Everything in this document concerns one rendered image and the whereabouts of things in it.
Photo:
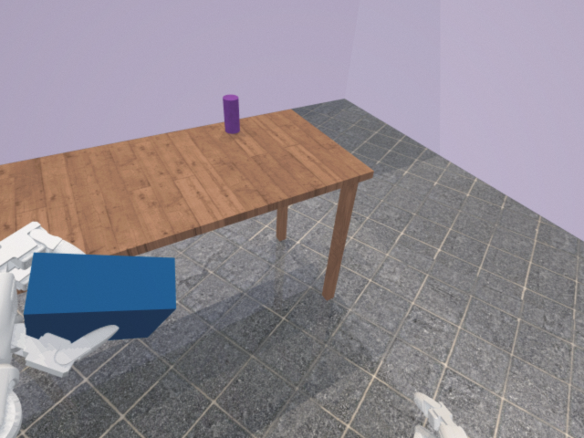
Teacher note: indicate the sponge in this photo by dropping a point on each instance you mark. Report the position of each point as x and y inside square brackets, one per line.
[70, 295]

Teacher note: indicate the robot right hand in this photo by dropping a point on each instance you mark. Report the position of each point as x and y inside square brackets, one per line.
[439, 418]

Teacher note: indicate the table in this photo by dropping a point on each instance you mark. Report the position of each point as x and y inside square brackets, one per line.
[130, 197]

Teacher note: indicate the robot left hand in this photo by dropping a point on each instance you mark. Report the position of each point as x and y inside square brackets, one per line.
[50, 353]

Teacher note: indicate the robot left forearm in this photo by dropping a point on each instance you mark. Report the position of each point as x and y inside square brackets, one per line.
[10, 406]

